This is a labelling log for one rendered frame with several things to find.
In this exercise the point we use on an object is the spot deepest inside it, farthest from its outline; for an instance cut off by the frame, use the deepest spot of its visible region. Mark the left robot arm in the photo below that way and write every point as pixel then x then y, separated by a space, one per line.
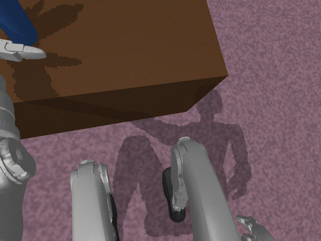
pixel 17 166

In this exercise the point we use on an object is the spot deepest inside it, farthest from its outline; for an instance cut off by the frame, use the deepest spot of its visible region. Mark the bottle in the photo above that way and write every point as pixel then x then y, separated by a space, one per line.
pixel 16 24

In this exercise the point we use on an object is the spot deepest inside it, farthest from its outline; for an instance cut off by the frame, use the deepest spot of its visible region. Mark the left robot hand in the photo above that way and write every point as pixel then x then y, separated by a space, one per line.
pixel 15 52

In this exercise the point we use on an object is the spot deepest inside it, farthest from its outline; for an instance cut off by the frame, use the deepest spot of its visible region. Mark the right robot foot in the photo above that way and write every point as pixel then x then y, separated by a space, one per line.
pixel 168 191

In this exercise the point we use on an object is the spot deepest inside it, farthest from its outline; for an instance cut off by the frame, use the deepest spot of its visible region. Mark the right robot hand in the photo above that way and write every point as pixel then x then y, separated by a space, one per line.
pixel 260 233

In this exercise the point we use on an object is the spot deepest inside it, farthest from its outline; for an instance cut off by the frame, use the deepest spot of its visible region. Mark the left robot foot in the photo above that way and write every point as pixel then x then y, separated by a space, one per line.
pixel 114 218

